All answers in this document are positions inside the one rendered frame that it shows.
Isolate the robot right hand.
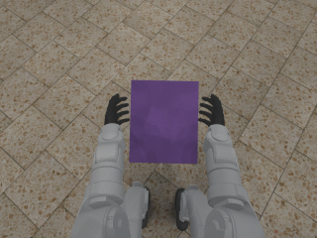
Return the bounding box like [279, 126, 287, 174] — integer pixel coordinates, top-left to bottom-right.
[198, 93, 225, 127]

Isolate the robot left hand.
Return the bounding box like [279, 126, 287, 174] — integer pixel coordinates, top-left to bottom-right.
[104, 93, 130, 125]

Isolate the right robot shin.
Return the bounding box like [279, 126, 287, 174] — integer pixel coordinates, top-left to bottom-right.
[179, 184, 198, 221]

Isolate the right robot upper arm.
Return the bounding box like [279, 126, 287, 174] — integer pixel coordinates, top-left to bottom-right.
[203, 206, 265, 238]

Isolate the left robot upper arm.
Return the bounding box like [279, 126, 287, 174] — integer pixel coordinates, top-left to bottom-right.
[71, 205, 131, 238]

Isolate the carton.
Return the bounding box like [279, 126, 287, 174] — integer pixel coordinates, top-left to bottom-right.
[129, 79, 199, 165]

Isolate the right robot forearm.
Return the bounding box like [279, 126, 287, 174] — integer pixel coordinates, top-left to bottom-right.
[202, 124, 259, 220]

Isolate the right robot foot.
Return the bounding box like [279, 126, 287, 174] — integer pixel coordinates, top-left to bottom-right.
[174, 188, 188, 231]

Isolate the left robot forearm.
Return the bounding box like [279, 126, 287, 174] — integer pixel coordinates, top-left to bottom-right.
[70, 123, 126, 238]

